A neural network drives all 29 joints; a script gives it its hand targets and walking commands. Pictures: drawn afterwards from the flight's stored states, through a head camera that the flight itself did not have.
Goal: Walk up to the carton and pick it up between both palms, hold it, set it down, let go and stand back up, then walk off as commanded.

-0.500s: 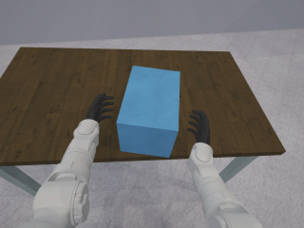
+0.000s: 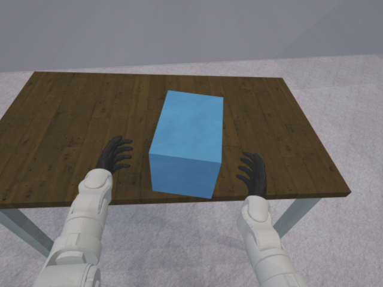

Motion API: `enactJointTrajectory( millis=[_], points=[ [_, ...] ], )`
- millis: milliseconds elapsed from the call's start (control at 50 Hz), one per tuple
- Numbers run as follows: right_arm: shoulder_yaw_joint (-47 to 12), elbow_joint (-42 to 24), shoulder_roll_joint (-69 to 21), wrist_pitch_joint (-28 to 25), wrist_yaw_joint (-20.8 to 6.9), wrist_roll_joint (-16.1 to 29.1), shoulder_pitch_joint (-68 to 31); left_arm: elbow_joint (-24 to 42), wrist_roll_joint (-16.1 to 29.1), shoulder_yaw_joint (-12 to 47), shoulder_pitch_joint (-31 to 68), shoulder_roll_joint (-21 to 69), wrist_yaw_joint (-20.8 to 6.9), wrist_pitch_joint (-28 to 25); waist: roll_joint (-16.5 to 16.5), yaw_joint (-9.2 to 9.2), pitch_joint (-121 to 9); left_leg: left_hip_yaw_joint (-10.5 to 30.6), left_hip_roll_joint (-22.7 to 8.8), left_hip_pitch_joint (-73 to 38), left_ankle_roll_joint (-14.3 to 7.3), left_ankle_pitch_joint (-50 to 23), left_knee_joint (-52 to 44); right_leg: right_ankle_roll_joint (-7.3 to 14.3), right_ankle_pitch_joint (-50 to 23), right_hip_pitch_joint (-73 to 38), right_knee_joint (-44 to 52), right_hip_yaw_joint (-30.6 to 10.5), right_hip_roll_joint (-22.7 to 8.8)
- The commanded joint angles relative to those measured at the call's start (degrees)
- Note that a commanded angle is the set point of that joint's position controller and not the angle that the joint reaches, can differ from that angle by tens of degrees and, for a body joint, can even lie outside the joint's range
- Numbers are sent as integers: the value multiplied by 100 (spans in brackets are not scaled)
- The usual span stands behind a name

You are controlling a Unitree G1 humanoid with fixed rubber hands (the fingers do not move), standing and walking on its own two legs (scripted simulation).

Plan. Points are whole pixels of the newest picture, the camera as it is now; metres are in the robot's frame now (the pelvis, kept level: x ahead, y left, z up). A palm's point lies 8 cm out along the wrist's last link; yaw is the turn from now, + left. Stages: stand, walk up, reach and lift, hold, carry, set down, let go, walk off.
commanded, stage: set down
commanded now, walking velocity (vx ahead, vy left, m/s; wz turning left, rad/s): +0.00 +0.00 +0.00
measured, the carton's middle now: (188, 142) +0.49 +0.00 +0.00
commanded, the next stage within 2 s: none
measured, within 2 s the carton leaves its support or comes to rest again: neither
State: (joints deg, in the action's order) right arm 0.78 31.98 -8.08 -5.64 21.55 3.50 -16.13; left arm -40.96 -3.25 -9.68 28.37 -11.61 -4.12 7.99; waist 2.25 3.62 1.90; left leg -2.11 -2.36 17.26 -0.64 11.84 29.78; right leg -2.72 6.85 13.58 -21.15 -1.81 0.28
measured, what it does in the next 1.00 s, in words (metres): stands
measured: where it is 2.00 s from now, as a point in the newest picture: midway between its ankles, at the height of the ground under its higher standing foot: outside the picture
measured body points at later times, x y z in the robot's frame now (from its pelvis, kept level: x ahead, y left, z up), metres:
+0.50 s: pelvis +0.01 +0.00 +0.00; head +0.01 +0.03 +0.45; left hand +0.34 +0.22 +0.03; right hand +0.27 -0.15 +0.04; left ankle +0.05 +0.10 -0.74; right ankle +0.05 -0.15 -0.74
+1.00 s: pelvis +0.03 +0.00 +0.00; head +0.02 +0.02 +0.45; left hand +0.27 +0.23 +0.02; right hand +0.21 -0.17 +0.04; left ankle +0.05 +0.10 -0.74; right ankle +0.05 -0.15 -0.74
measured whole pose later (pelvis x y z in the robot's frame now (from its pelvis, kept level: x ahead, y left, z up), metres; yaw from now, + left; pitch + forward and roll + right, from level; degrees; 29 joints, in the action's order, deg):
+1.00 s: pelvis +0.03 +0.00 +0.00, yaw +0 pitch -5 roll -2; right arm -5.8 -9.5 -5.0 5.3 17.9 5.1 24.9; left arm -1.1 1.2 -6.4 -11.1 -14.9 -6.8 14.2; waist 0.8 2.5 3.9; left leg -2.2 -2.4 9.5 -0.8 14.9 29.7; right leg -2.5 9.9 5.9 -21.1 -1.8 0.3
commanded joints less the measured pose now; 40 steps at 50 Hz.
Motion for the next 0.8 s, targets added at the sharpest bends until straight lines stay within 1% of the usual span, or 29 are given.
enactJointTrajectory(
  millis=[0, 20, 40, 60, 80, 120, 140, 180, 200, 220, 240, 280, 300, 320, 340, 360, 400, 420, 440, 460, 480, 500, 540, 560, 600, 640, 700, 720, 780],
  points=[
    [-671, -1992, 245, -163, 82, 306, -1030, 2091, 698, 419, 1274, -837, -107, -158, -926, -649, -1779, -247, -65, -703, 63, 572, -1204, 149, -42, -1402, 41, 549, 111],
    [-763, -2052, 161, -169, 86, 316, -809, 2212, 688, 432, 1139, -833, -141, -133, -935, -667, -1738, -229, -66, -818, 101, 435, -1162, 151, -107, -1389, 48, 544, 102],
    [-654, -2114, 253, -94, 67, 243, -1204, 2007, 782, 499, 1467, -883, -157, -102, -927, -593, -1774, -234, -47, -632, 70, 638, -1156, 167, 135, -1278, 48, 554, 84],
    [-897, -2434, 157, -143, 77, 328, -429, 2400, 692, 352, 713, -870, -165, -82, -852, -792, -1726, -216, -45, -891, 66, 381, -1184, 141, -145, -1529, 78, 513, 96],
    [-612, -2133, 297, 22, 78, 168, -1199, 1901, 789, 435, 1593, -1017, -199, -14, -855, -599, -1582, -237, -52, -495, 37, 885, -1208, 149, 414, -1177, 63, 530, 59],
    [-958, -2582, 108, -19, 87, 320, -374, 2463, 716, 361, 622, -898, -221, 37, -822, -770, -1571, -227, -46, -824, 47, 414, -1193, 159, -20, -1464, 89, 498, 57],
    [-852, -2506, 224, 35, 76, 328, -734, 2453, 775, 431, 1019, -961, -215, 40, -926, -694, -1563, -210, -43, -792, 77, 479, -1164, 183, 131, -1257, 72, 531, 49],
    [-856, -2553, 187, 90, 81, 279, -518, 2484, 759, 414, 901, -1032, -245, 84, -935, -697, -1476, -207, -65, -663, 37, 692, -1199, 186, 310, -1252, 64, 536, 46],
    [-1044, -2798, 94, 37, 102, 360, 77, 2856, 711, 330, 306, -965, -263, 117, -851, -794, -1475, -205, -63, -918, 51, 343, -1180, 186, -7, -1447, 101, 518, 57],
    [-945, -2851, 152, 51, 103, 354, -148, 2789, 773, 357, 565, -973, -297, 147, -917, -738, -1580, -221, -37, -897, 66, 389, -1160, 182, 117, -1339, 104, 504, 44],
    [-1063, -3055, 66, 28, 93, 419, 358, 3181, 720, 330, 78, -987, -300, 143, -955, -798, -1586, -228, -25, -1122, 74, 82, -1129, 190, -136, -1412, 111, 493, 53],
    [-1039, -2924, 156, 123, 92, 384, 188, 2910, 784, 363, 233, -1046, -350, 266, -933, -760, -1240, -239, -25, -959, 65, 316, -1165, 203, 219, -1188, 181, 491, 15],
    [-1150, -3299, 137, 63, 93, 454, 612, 3460, 723, 300, -231, -992, -338, 276, -936, -867, -1303, -195, -45, -1135, 94, 107, -1193, 212, -6, -1338, 162, 510, 53],
    [-1126, -3311, 108, 110, 97, 442, 426, 3373, 773, 292, 18, -1067, -361, 327, -953, -864, -1258, -213, -47, -1054, 73, 193, -1175, 217, 116, -1203, 146, 500, 25],
    [-1184, -3430, 63, 105, 97, 477, 768, 3554, 743, 329, -411, -993, -370, 381, -923, -894, -1073, -204, -48, -1160, 73, 53, -1177, 234, 10, -1228, 185, 492, 41],
    [-1071, -3478, 199, 136, 88, 443, 654, 3496, 784, 319, -303, -1056, -379, 392, -940, -846, -1169, -224, -33, -1117, 72, 129, -1189, 223, 133, -1192, 194, 499, 27],
    [-1254, -3824, 163, 98, 61, 556, 1246, 3916, 749, 304, -965, -980, -372, 432, -908, -939, -1108, -178, -45, -1324, 81, -68, -1203, 244, -33, -1284, 210, 486, 41],
    [-1072, -3664, 275, 240, 61, 435, 778, 3716, 918, 463, -356, -1108, -400, 440, -975, -760, -951, -229, -40, -1052, 78, 155, -1187, 259, 282, -950, 208, 509, 5],
    [-1263, -3922, 192, 171, 28, 515, 1340, 4132, 819, 357, -998, -1055, -376, 427, -985, -929, -973, -199, -53, -1265, 73, -33, -1205, 270, 66, -1188, 221, 483, 24],
    [-1213, -3868, 262, 273, 2, 504, 1051, 4021, 904, 398, -673, -1092, -371, 423, -1024, -895, -952, -201, -37, -1058, 64, 144, -1213, 267, 289, -1061, 207, 471, 17],
    [-1414, -4277, 163, 168, -10, 605, 1980, 4612, 811, 326, -1650, -1009, -368, 402, -967, -1054, -1077, -205, -33, -1486, 98, -375, -1203, 277, -223, -1359, 252, 462, 48],
    [-1157, -4114, 328, 327, -20, 469, 1047, 4051, 1027, 489, -673, -1155, -404, 405, -918, -849, -980, -220, -7, -1060, 52, 58, -1163, 279, 320, -931, 246, 458, 7],
    [-1338, -4540, 306, 285, -55, 538, 2039, 4756, 931, 376, -1746, -1134, -360, 392, -913, -1039, -1003, -213, -29, -1388, 66, -246, -1232, 280, 2, -1177, 279, 464, 11],
    [-1126, -4393, 437, 405, -77, 427, 1468, 4495, 1104, 572, -976, -1217, -364, 357, -983, -802, -1041, -191, -26, -1156, 88, -156, -1157, 312, 210, -883, 226, 502, 4],
    [-1274, -4595, 372, 395, -127, 534, 2398, 4743, 1033, 504, -2031, -1168, -342, 298, -972, -956, -954, -192, -41, -1357, 86, -199, -1226, 334, 65, -1128, 300, 449, 3],
    [-1181, -4739, 522, 485, -157, 520, 2221, 4810, 1125, 577, -1859, -1200, -329, 315, -966, -865, -928, -154, -53, -1303, 117, -289, -1199, 343, 143, -989, 278, 482, 23],
    [-1254, -5056, 541, 539, -218, 514, 2768, 4979, 1128, 514, -2444, -1189, -330, 295, -865, -977, -791, -135, -45, -1249, 108, -293, -1259, 344, 85, -1103, 308, 449, 27],
    [-1280, -5245, 595, 536, -248, 553, 2966, 5334, 1110, 485, -2718, -1182, -305, 307, -916, -1054, -831, -165, -55, -1356, 124, -440, -1310, 339, -68, -1174, 320, 451, 42],
    [-1257, -5348, 702, 652, -278, 492, 3449, 5404, 1080, 463, -3112, -1207, -335, 391, -901, -995, -456, -141, -82, -1295, 142, -410, -1354, 360, -60, -1125, 347, 440, 56]
  ],
)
